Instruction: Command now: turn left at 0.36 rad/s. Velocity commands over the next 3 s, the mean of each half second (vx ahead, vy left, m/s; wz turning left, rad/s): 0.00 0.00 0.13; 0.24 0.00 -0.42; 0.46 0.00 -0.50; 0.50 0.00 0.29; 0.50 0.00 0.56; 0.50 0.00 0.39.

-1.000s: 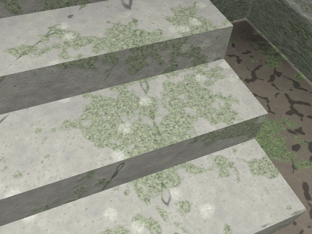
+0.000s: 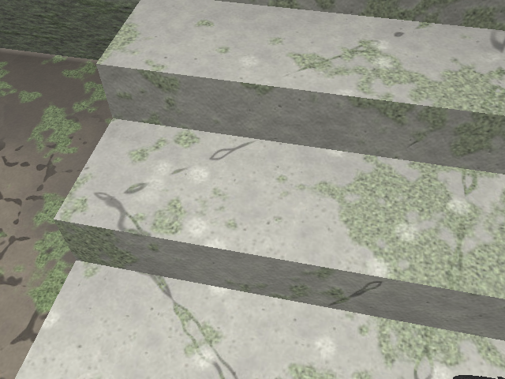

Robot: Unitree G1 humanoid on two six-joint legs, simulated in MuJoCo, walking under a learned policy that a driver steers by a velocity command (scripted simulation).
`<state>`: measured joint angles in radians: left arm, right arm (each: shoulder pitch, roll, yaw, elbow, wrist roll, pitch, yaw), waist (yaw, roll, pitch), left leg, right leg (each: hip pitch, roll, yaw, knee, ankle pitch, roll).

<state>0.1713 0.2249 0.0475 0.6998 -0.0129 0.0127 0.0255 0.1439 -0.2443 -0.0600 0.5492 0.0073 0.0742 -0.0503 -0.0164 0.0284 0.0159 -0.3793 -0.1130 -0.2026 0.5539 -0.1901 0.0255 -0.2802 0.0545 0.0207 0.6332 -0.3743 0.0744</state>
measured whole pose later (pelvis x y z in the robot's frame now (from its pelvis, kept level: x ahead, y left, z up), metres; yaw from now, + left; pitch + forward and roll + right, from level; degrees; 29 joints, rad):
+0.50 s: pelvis -0.05 +0.00 +0.00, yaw +2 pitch -1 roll +0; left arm 0.21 0.19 0.02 0.70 0.01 -0.04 -0.01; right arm 0.23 -0.21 -0.06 0.72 -0.02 0.03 -0.04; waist 0.00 -0.01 0.02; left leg -0.18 0.01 -0.05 0.50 -0.32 -0.03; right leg -0.25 0.02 0.00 0.51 -0.25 -0.02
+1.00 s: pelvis +0.00 -0.06 +0.00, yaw -13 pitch +3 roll +2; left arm 0.41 0.23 0.03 0.66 0.01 -0.03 -0.01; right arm 0.17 -0.26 -0.05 0.66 -0.01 -0.08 0.00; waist 0.03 0.04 -0.04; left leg -0.72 0.04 -0.02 1.49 -0.24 -0.03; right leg -0.26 0.07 0.03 0.53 -0.32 -0.10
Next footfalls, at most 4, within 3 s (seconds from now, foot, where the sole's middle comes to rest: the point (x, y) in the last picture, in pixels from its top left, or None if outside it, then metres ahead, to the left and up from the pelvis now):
0.02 right None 0.01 -0.11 -0.77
0.36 left None -0.04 0.14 -0.77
0.84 right None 0.00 -0.12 -0.77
1.36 left None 0.39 -0.08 -0.59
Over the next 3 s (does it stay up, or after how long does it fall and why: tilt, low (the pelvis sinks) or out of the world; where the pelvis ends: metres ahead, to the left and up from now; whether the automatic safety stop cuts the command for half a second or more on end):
stays up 0.98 -0.38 0.53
